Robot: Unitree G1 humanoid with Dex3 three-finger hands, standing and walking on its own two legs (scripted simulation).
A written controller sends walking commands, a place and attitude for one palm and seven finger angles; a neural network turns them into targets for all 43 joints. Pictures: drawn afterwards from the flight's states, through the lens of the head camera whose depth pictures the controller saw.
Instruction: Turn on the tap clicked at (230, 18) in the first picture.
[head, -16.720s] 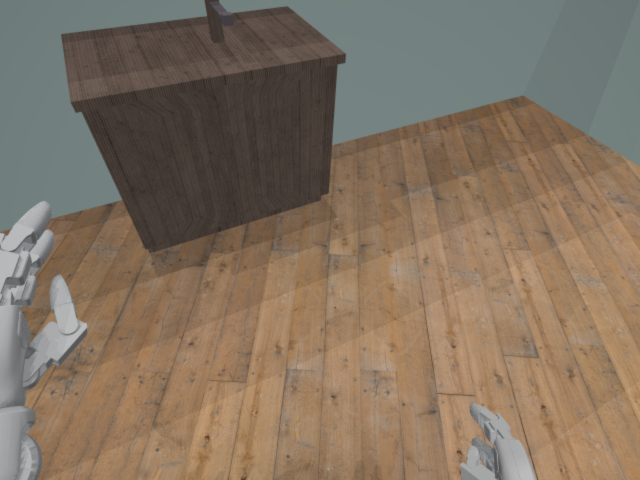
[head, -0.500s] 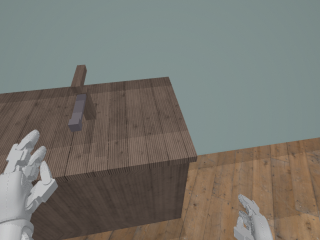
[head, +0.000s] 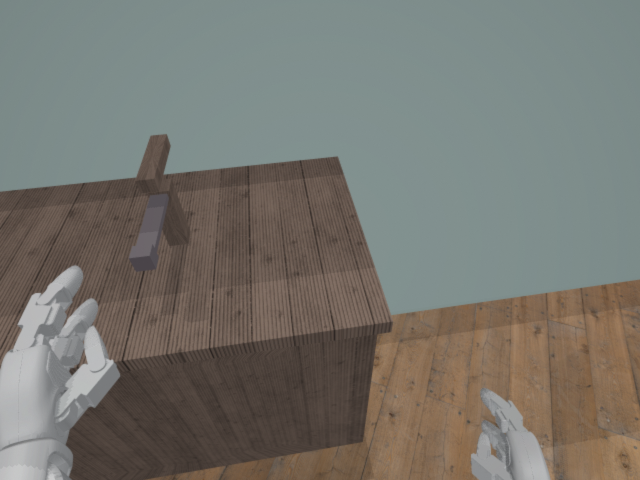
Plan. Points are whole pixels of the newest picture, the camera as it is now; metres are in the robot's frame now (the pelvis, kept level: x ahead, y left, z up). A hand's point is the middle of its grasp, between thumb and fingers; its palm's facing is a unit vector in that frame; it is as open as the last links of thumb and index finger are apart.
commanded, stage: turn the palm inward beside the body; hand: left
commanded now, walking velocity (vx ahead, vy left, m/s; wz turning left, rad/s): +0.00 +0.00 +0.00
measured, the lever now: (144, 257) +0.37 +0.30 +0.09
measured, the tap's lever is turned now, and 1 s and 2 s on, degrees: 0 0 0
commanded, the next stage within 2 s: reach beside the lever's end, fingers flat in 0.08 s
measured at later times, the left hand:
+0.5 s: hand (118, 348) +0.20 +0.24 +0.13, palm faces +0.48 -0.87 -0.12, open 7.4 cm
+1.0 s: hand (121, 316) +0.25 +0.26 +0.12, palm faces +0.48 -0.87 -0.11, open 7.5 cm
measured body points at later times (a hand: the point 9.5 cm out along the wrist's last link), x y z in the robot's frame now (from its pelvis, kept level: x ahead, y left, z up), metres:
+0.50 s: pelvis +0.00 -0.01 +0.00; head -0.01 -0.03 +0.45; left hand +0.17 +0.28 +0.14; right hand +0.19 -0.23 -0.08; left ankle +0.03 +0.13 -0.72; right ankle -0.02 -0.08 -0.72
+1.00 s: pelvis +0.00 +0.00 +0.00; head +0.00 -0.01 +0.45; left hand +0.22 +0.31 +0.13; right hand +0.18 -0.24 -0.08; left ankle +0.03 +0.13 -0.72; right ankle -0.02 -0.08 -0.72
